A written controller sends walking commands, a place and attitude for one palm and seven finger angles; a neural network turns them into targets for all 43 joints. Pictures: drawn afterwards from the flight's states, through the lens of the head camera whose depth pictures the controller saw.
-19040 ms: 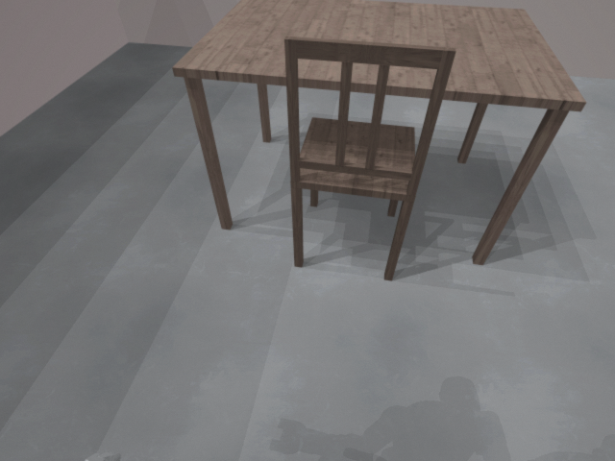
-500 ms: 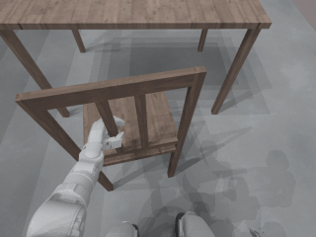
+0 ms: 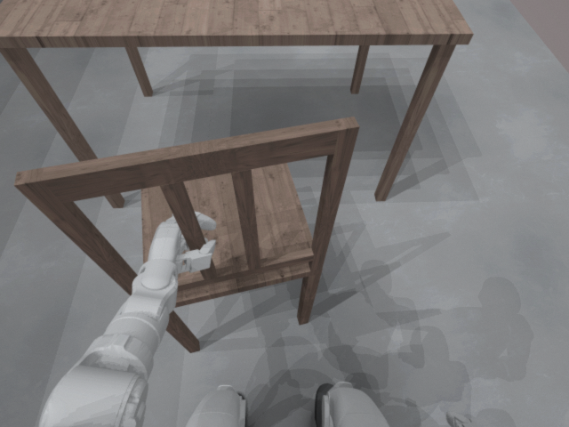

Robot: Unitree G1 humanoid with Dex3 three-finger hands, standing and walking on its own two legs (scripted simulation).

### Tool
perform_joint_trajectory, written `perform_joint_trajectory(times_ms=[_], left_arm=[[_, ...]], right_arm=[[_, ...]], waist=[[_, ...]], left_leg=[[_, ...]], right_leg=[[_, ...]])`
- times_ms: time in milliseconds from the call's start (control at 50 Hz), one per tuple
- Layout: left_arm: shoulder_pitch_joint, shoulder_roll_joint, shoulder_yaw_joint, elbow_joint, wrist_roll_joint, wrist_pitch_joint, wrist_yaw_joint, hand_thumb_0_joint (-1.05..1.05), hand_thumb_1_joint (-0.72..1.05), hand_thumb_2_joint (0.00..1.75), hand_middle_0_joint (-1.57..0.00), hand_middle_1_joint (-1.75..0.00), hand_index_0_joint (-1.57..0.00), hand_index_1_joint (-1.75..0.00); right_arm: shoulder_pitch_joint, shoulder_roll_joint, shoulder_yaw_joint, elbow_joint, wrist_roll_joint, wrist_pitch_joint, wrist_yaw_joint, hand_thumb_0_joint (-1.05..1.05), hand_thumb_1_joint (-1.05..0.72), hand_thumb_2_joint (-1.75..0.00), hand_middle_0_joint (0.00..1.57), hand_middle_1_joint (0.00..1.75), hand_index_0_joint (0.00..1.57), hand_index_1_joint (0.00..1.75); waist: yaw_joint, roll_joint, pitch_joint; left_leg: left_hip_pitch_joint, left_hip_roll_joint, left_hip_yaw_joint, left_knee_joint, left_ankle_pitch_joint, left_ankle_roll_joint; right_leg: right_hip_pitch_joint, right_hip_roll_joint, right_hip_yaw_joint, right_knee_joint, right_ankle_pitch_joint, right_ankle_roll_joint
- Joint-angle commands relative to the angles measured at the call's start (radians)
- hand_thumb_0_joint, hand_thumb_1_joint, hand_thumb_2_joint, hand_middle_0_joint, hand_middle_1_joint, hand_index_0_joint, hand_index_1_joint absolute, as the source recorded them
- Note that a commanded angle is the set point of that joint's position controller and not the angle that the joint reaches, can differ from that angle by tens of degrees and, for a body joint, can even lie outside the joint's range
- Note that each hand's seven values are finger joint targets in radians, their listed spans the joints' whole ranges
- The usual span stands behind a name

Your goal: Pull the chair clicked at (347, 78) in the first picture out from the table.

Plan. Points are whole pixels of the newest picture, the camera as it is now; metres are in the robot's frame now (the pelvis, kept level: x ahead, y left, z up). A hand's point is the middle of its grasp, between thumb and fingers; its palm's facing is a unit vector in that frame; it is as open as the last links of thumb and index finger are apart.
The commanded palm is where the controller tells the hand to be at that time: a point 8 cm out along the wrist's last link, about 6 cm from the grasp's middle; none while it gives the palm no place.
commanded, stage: step backward, pulling the chair out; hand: left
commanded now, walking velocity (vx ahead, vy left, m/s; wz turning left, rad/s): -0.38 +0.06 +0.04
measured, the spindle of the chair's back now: (194, 237) +0.40 +0.16 -0.04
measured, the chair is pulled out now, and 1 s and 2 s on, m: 0.40 0.50 0.54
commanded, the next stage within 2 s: stop walking, hand still on the chair in 0.86 s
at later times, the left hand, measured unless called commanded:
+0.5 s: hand (200, 263) +0.35 +0.15 -0.05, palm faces +0.03 -0.98 -0.22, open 5.8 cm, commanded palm +0.34 +0.20 -0.04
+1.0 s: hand (189, 312) +0.27 +0.15 -0.04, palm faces +0.04 -0.98 -0.20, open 5.8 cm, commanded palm +0.25 +0.20 -0.02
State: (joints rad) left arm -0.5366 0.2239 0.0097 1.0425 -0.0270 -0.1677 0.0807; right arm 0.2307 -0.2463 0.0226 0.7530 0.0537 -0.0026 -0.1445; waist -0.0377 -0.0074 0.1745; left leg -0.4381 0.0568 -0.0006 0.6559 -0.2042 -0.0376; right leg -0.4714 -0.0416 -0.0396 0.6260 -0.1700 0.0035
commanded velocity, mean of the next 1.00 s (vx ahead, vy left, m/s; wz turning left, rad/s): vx -0.31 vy -0.01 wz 0.03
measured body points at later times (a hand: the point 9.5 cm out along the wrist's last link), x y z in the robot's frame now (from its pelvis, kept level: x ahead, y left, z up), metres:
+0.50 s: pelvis -0.04 +0.00 +0.01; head +0.05 +0.00 +0.45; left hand +0.34 +0.20 -0.03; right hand +0.06 -0.26 -0.12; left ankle +0.02 +0.14 -0.72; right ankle +0.03 -0.14 -0.72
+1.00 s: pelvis -0.08 +0.00 +0.01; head -0.04 +0.00 +0.45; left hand +0.26 +0.20 -0.03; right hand -0.01 -0.26 -0.12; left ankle -0.02 +0.13 -0.72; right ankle +0.00 -0.14 -0.71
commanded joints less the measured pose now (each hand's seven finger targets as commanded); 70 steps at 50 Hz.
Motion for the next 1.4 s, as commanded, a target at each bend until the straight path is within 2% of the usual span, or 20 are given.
perform_joint_trajectory(times_ms=[0,40,100,140,180,260,340,400,500,580,660,700,740,800,820,880,900,980,1100,1380], left_arm=[[-0.357,0.23,0.04,-0.217,0.008,-0.08,0.023,0.0,0.9,0.9,-0.5,-1.45,-0.5,-1.45],[-0.326,0.237,0.063,-0.188,0.008,-0.057,0.031,0.0,0.9,0.9,-0.5,-1.45,-0.5,-1.45],[-0.349,0.207,0.07,-0.197,0.005,-0.058,0.023,0.0,0.9,0.9,-0.5,-1.45,-0.5,-1.45],[-0.346,0.2,0.064,-0.189,0.003,-0.056,0.022,0.0,0.9,0.9,-0.5,-1.45,-0.5,-1.45],[-0.432,0.133,0.016,-0.28,0.01,-0.059,0.019,0.0,0.9,0.9,-0.5,-1.45,-0.5,-1.45],[-0.428,0.136,0.044,-0.2,0.018,-0.073,0.02,0.0,0.9,0.9,-0.5,-1.45,-0.5,-1.45],[-0.429,0.174,0.033,-0.199,0.028,-0.089,0.014,0.0,0.9,0.9,-0.5,-1.45,-0.5,-1.45],[-0.421,0.228,0.067,-0.212,0.015,-0.078,0.023,0.0,0.9,0.9,-0.5,-1.45,-0.5,-1.45],[-0.374,0.215,0.066,-0.235,0.002,-0.04,0.022,0.0,0.9,0.9,-0.5,-1.45,-0.5,-1.45],[-0.38,0.177,0.057,-0.286,0.005,-0.048,0.02,0.0,0.9,0.9,-0.5,-1.45,-0.5,-1.45],[-0.383,0.202,0.055,-0.254,-0.003,-0.049,0.014,0.0,0.9,0.9,-0.5,-1.45,-0.5,-1.45],[-0.386,0.231,0.05,-0.223,0.0,-0.042,0.015,0.0,0.9,0.9,-0.5,-1.45,-0.5,-1.45],[-0.338,0.265,0.073,-0.187,-0.008,-0.023,0.027,0.0,0.9,0.9,-0.5,-1.45,-0.5,-1.45],[-0.348,0.236,0.08,-0.174,-0.012,-0.019,0.022,0.0,0.9,0.9,-0.5,-1.45,-0.5,-1.45],[-0.327,0.226,0.08,-0.162,-0.012,-0.019,0.02,0.0,0.9,0.9,-0.5,-1.45,-0.5,-1.45],[-0.349,0.16,0.035,-0.203,-0.012,-0.029,0.021,0.0,0.9,0.9,-0.5,-1.45,-0.5,-1.45],[-0.362,0.154,0.041,-0.206,-0.013,-0.033,0.021,0.0,0.9,0.9,-0.5,-1.45,-0.5,-1.45],[-0.211,0.137,0.04,-0.368,0.002,-0.039,0.007,0.0,0.9,0.9,-0.5,-1.45,-0.5,-1.45],[-0.089,0.189,0.077,-0.484,0.012,-0.004,0.031,0.0,0.9,0.9,-0.5,-1.45,-0.5,-1.45],[0.216,0.127,0.064,-0.581,0.013,0.04,0.043,0.0,0.9,0.9,-0.5,-1.45,-0.5,-1.45]], right_arm=[[0.032,-0.131,-0.049,-0.076,0.004,-0.05,-0.004,0.0,-0.9,-0.9,0.2,0.3,0.2,0.3],[0.05,-0.137,-0.046,-0.042,-0.006,-0.042,0.001,0.0,-0.9,-0.9,0.2,0.3,0.2,0.3],[0.044,-0.127,-0.014,-0.033,-0.007,-0.059,0.0,0.0,-0.9,-0.9,0.2,0.3,0.2,0.3],[0.006,-0.193,-0.038,-0.048,-0.012,-0.058,-0.013,0.0,-0.9,-0.9,0.2,0.3,0.2,0.3],[-0.002,-0.148,-0.038,-0.088,-0.028,-0.044,0.008,0.0,-0.9,-0.9,0.2,0.3,0.2,0.3],[0.041,-0.153,-0.051,-0.031,-0.029,-0.056,0.02,0.0,-0.9,-0.9,0.2,0.3,0.2,0.3],[0.052,-0.158,-0.054,-0.029,-0.014,-0.057,0.018,0.0,-0.9,-0.9,0.2,0.3,0.2,0.3],[0.025,-0.149,-0.055,-0.048,-0.007,-0.051,-0.001,0.0,-0.9,-0.9,0.2,0.3,0.2,0.3],[-0.01,-0.152,-0.048,-0.097,-0.003,-0.022,-0.007,0.0,-0.9,-0.9,0.2,0.3,0.2,0.3],[-0.047,-0.15,-0.051,-0.135,-0.015,-0.005,0.011,0.0,-0.9,-0.9,0.2,0.3,0.2,0.3],[0.003,-0.148,-0.053,-0.123,0.001,-0.016,0.007,0.0,-0.9,-0.9,0.2,0.3,0.2,0.3],[-0.003,-0.14,-0.05,-0.122,0.008,-0.022,0.005,0.0,-0.9,-0.9,0.2,0.3,0.2,0.3],[0.037,-0.152,-0.053,-0.076,0.008,-0.021,0.001,0.0,-0.9,-0.9,0.2,0.3,0.2,0.3],[0.027,-0.135,-0.022,-0.059,0.0,-0.039,0.002,0.0,-0.9,-0.9,0.2,0.3,0.2,0.3],[0.017,-0.146,-0.023,-0.064,0.002,-0.044,-0.003,0.0,-0.9,-0.9,0.2,0.3,0.2,0.3],[-0.024,-0.159,-0.026,-0.105,0.0,-0.044,0.002,0.0,-0.9,-0.9,0.2,0.3,0.2,0.3],[-0.02,-0.15,-0.028,-0.106,-0.001,-0.046,0.004,0.0,-0.9,-0.9,0.2,0.3,0.2,0.3],[-0.01,-0.135,-0.032,-0.134,-0.021,-0.052,0.013,0.0,-0.9,-0.9,0.2,0.3,0.2,0.3],[-0.026,-0.107,-0.032,-0.157,-0.011,-0.059,0.008,0.0,-0.9,-0.9,0.2,0.3,0.2,0.3],[-0.094,-0.095,-0.033,-0.175,-0.019,-0.053,0.003,0.0,-0.9,-0.9,0.2,0.3,0.2,0.3]], waist=[[0.017,-0.131,-0.425],[0.016,-0.213,-0.431],[0.006,-0.169,-0.442],[0.034,0.142,-0.385],[0.032,0.316,-0.443],[0.019,0.123,-0.501],[-0.009,0.081,-0.521],[-0.007,0.023,-0.613],[0.0,-0.037,-0.557],[0.028,0.285,-0.493],[0.015,0.085,-0.529],[0.015,-0.021,-0.439],[0.017,-0.132,-0.432],[0.008,-0.131,-0.43],[0.018,-0.096,-0.397],[0.046,0.256,-0.377],[0.051,0.243,-0.372],[0.034,0.164,-0.44],[0.024,0.041,-0.394],[0.022,0.047,-0.365]], left_leg=[[0.127,-0.039,-0.024,0.146,-0.329,0.016],[0.215,-0.075,-0.026,0.348,-0.299,0.006],[0.211,-0.039,-0.038,-0.038,-0.214,0.015],[0.153,0.133,-0.222,-0.288,0.041,0.083],[0.124,0.278,-0.318,-0.322,0.18,0.156],[0.401,0.259,-0.253,-0.052,0.828,0.141],[0.219,0.12,-0.123,-0.013,0.513,0.017],[0.213,0.06,-0.079,0.016,0.265,-0.005],[0.202,0.087,-0.131,-0.125,0.187,0.033],[0.091,0.222,-0.241,-0.273,0.128,0.133],[0.099,0.146,-0.142,-0.121,0.067,0.091],[0.093,0.017,-0.064,0.019,-0.318,0.028],[0.245,-0.047,-0.025,0.211,-0.274,0.006],[0.234,-0.026,-0.05,-0.008,-0.213,0.023],[0.197,0.007,-0.095,-0.115,-0.2,0.041],[0.021,0.194,-0.276,-0.352,-0.242,0.133],[0.013,0.227,-0.311,-0.352,-0.21,0.161],[0.155,0.164,-0.23,-0.183,0.178,0.128],[0.149,0.048,-0.078,-0.212,-0.233,0.056],[0.295,0.048,-0.033,-0.253,0.087,0.051]], right_leg=[[0.037,-0.289,0.306,-0.361,-0.428,-0.115],[-0.047,-0.328,0.293,-0.445,-0.444,-0.151],[0.145,-0.243,0.147,-0.26,-0.089,-0.087],[0.146,-0.092,0.077,-0.033,-0.075,-0.016],[0.169,-0.028,0.038,0.225,-0.209,-0.004],[0.192,-0.049,0.072,-0.039,0.032,-0.025],[0.408,-0.174,0.134,-0.092,0.626,-0.083],[0.449,-0.246,0.176,-0.093,0.747,-0.097],[0.348,-0.179,0.105,-0.113,0.334,-0.041],[0.306,-0.026,0.034,0.087,-0.147,-0.014],[0.359,-0.097,0.123,-0.072,0.022,-0.028],[0.133,-0.238,0.256,-0.263,-0.322,-0.094],[-0.028,-0.318,0.307,-0.404,-0.489,-0.14],[0.1,-0.249,0.173,-0.28,-0.238,-0.086],[0.116,-0.198,0.147,-0.229,-0.242,-0.059],[0.224,-0.033,0.039,0.1,-0.263,-0.01],[0.239,-0.014,0.04,0.12,-0.238,-0.011],[0.343,-0.038,0.086,-0.1,0.011,-0.011],[0.264,-0.089,0.172,-0.228,-0.25,-0.034],[0.312,-0.084,0.129,-0.257,0.102,-0.028]])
